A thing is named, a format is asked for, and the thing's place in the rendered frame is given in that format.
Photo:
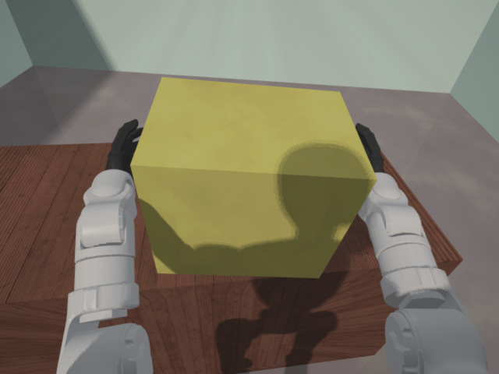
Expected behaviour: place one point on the carton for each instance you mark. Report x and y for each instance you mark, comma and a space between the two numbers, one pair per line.
239, 179

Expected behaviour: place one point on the robot right hand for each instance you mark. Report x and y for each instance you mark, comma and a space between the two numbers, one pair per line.
371, 147

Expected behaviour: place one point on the robot left hand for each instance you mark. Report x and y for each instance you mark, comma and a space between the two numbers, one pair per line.
123, 147

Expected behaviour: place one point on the left robot upper arm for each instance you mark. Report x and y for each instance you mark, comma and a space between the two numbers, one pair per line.
119, 349

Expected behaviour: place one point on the right robot forearm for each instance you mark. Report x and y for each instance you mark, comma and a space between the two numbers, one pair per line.
411, 278

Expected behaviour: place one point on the right robot upper arm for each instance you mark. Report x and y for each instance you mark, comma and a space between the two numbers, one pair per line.
432, 341

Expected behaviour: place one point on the pedestal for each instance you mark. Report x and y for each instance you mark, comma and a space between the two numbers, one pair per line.
196, 324

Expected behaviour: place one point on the left robot forearm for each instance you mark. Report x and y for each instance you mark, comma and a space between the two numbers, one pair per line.
104, 285

